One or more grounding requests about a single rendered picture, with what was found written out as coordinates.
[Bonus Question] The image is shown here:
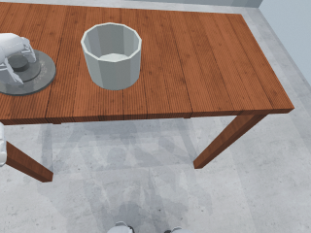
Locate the pot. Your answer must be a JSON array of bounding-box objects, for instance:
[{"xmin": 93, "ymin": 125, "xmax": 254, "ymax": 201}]
[{"xmin": 81, "ymin": 22, "xmax": 142, "ymax": 90}]

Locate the knob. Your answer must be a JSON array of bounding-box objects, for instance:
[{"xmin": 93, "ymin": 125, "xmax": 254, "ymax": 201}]
[{"xmin": 8, "ymin": 54, "xmax": 30, "ymax": 73}]

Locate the table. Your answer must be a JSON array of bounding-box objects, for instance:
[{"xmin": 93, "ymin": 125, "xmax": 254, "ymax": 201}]
[{"xmin": 0, "ymin": 2, "xmax": 294, "ymax": 183}]

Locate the robot left hand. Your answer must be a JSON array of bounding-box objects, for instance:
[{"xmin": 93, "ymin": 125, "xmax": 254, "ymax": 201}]
[{"xmin": 0, "ymin": 33, "xmax": 36, "ymax": 85}]

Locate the lid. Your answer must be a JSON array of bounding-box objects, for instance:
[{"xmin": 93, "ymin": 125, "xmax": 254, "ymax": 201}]
[{"xmin": 0, "ymin": 49, "xmax": 56, "ymax": 96}]

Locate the robot left shin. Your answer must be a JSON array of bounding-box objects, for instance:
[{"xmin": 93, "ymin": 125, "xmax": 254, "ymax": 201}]
[{"xmin": 115, "ymin": 221, "xmax": 128, "ymax": 227}]

